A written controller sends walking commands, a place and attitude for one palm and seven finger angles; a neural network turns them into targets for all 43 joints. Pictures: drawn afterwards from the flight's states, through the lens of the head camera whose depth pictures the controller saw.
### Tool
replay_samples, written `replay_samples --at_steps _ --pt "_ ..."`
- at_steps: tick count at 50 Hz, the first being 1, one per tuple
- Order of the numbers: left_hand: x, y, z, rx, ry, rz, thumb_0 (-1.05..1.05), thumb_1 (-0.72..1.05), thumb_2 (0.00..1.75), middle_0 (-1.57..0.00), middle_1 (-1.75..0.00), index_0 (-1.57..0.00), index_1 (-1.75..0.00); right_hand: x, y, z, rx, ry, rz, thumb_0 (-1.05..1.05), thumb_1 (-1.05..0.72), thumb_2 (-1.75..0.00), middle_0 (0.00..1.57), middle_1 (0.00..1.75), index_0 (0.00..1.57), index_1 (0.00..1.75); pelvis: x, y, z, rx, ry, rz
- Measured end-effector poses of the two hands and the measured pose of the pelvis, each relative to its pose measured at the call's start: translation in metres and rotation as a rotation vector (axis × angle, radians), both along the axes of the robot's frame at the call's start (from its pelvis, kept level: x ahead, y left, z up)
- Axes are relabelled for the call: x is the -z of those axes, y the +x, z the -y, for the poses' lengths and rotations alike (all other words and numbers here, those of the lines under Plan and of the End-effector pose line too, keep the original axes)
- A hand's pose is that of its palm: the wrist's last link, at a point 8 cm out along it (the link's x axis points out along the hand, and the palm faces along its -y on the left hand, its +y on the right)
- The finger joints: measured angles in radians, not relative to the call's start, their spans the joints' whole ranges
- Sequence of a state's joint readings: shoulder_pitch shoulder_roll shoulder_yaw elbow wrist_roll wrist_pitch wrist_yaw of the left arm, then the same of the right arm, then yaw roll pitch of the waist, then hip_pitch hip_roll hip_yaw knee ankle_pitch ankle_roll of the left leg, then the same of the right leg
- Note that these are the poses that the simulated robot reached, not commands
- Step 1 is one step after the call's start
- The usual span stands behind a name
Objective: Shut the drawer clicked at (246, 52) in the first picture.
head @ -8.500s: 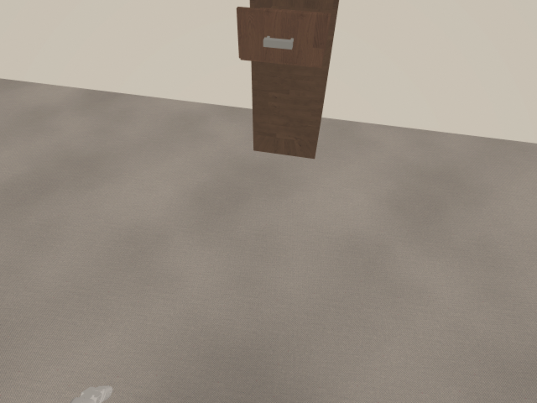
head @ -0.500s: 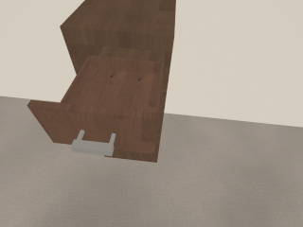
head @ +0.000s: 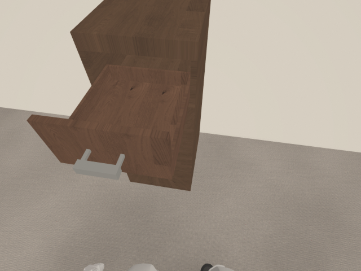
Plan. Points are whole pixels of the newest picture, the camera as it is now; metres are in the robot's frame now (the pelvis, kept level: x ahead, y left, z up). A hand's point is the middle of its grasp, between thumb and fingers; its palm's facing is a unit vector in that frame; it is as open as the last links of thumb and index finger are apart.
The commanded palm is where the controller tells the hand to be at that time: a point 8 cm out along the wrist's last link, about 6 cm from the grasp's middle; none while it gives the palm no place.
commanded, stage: come to a stop and stand still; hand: left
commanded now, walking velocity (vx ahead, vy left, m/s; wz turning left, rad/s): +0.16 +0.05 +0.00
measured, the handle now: (101, 162) +0.34 +0.22 +0.02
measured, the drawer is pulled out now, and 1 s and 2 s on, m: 0.30 0.30 0.30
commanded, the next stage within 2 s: look again from close up in 0.96 s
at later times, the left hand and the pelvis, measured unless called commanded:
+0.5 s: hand out of the picture -0.02 +0.18 -0.16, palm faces -0.02 -0.98 -0.21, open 7.3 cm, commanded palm none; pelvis -0.05 +0.00 +0.01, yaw -2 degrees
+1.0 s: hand out of the picture -0.06 +0.12 -0.17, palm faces +0.03 -0.99 -0.10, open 7.3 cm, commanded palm none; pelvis -0.04 -0.02 +0.01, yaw -2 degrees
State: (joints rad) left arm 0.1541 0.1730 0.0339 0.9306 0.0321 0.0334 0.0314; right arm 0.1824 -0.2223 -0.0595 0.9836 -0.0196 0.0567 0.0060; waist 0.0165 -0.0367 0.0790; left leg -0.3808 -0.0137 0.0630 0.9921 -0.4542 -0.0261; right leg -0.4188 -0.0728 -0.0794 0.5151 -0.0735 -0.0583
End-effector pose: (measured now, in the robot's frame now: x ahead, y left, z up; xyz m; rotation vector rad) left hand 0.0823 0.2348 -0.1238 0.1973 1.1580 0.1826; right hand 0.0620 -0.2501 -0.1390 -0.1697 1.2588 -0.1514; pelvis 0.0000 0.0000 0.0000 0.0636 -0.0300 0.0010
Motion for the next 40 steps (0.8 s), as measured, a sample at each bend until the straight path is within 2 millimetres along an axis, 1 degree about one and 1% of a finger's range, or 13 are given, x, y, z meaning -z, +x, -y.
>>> replay_samples --at_steps 3,5,8,12,15,18,21,24,26,28,31,36,40 --pt "0.003 -0.018 -0.011 -0.019 -0.002 -0.007 0.0 0.91 0.89 -0.2 -0.3 -0.21 -0.3 -0.011 -0.006 -0.004 -0.01 -0.013 0.029 0.0 -0.91 -0.9 0.2 0.29 0.19 0.3 -0.002 -0.01 -0.004 0.002 -0.006 -0.008" --pt "0.007 -0.031 -0.021 -0.029 -0.006 -0.023 0.0 0.91 0.89 -0.2 -0.3 -0.21 -0.3 -0.015 -0.021 -0.009 -0.003 -0.026 0.041 0.0 -0.91 -0.9 0.2 0.29 0.19 0.3 -0.001 -0.016 -0.01 0.005 -0.024 -0.013" --pt "0.011 -0.051 -0.033 -0.038 -0.015 -0.063 0.0 0.91 0.89 -0.2 -0.3 -0.21 -0.3 -0.017 -0.058 -0.021 0.03 -0.042 0.009 -0.01 -0.91 -0.9 0.2 0.29 0.19 0.3 -0.003 -0.028 -0.018 0.008 -0.047 -0.006" --pt "0.003 -0.076 -0.036 -0.048 -0.036 -0.097 0.0 0.91 0.89 -0.2 -0.3 -0.2 -0.29 -0.017 -0.11 -0.042 0.045 -0.012 -0.104 0.0 -0.91 -0.9 0.2 0.29 0.19 0.3 -0.013 -0.035 -0.024 0.003 -0.065 -0.011" --pt "0.001 -0.097 -0.033 -0.054 -0.047 -0.124 0.0 0.91 0.89 -0.2 -0.3 -0.2 -0.29 -0.015 -0.136 -0.057 0.048 0.023 -0.16 0.0 -0.91 -0.9 0.2 0.29 0.2 0.3 -0.015 -0.039 -0.026 0.001 -0.065 -0.022" --pt "0.002 -0.113 -0.026 -0.044 -0.055 -0.178 0.0 0.91 0.89 -0.2 -0.3 -0.2 -0.29 -0.012 -0.155 -0.068 0.071 0.055 -0.182 0.0 -0.91 -0.9 0.2 0.29 0.2 0.3 -0.015 -0.041 -0.024 0.008 -0.057 -0.034" --pt "0.003 -0.118 -0.013 -0.015 -0.061 -0.218 0.0 0.91 0.89 -0.19 -0.3 -0.2 -0.29 -0.01 -0.171 -0.074 0.101 0.083 -0.201 0.0 -0.91 -0.9 0.2 0.29 0.2 0.3 -0.015 -0.045 -0.018 0.015 -0.05 -0.039" --pt "0.003 -0.112 0.0 0.013 -0.046 -0.219 0.01 0.93 0.89 -0.2 -0.3 -0.2 -0.29 -0.005 -0.187 -0.073 0.127 0.11 -0.232 0.0 -0.91 -0.9 0.21 0.3 0.2 0.3 -0.013 -0.048 -0.009 0.024 -0.046 -0.039" --pt "0.005 -0.107 0.006 0.022 -0.028 -0.191 0.01 0.94 0.89 -0.2 -0.3 -0.2 -0.29 0.002 -0.195 -0.069 0.142 0.129 -0.256 0.0 -0.91 -0.9 0.21 0.3 0.2 0.3 -0.007 -0.049 0.0 0.029 -0.032 -0.038" --pt "0.007 -0.104 0.014 0.019 -0.018 -0.163 0.01 0.94 0.89 -0.2 -0.3 -0.2 -0.29 0.009 -0.2 -0.062 0.146 0.14 -0.279 0.0 -0.91 -0.9 0.21 0.3 0.2 0.3 -0.003 -0.05 0.008 0.034 -0.035 -0.022" --pt "0.004 -0.107 0.023 -0.003 -0.025 -0.139 0.01 0.95 0.89 -0.2 -0.3 -0.2 -0.29 0.009 -0.192 -0.048 0.128 0.133 -0.288 0.0 -0.91 -0.9 0.21 0.3 0.2 0.3 -0.006 -0.048 0.014 0.015 -0.053 -0.006" --pt "0.01 -0.119 0.038 -0.018 -0.067 -0.17 0.01 0.94 0.89 -0.2 -0.3 -0.2 -0.29 0.002 -0.158 -0.026 0.113 0.079 -0.212 0.0 -0.91 -0.9 0.2 0.29 0.2 0.3 -0.009 -0.045 0.019 0.026 -0.066 0.001" --pt "0.024 -0.13 0.049 -0.023 -0.116 -0.224 0.01 0.94 0.89 -0.2 -0.3 -0.2 -0.29 -0.001 -0.133 -0.02 0.097 0.035 -0.148 0.0 -0.91 -0.9 0.2 0.29 0.19 0.3 -0.005 -0.042 0.02 0.029 -0.079 0.004"
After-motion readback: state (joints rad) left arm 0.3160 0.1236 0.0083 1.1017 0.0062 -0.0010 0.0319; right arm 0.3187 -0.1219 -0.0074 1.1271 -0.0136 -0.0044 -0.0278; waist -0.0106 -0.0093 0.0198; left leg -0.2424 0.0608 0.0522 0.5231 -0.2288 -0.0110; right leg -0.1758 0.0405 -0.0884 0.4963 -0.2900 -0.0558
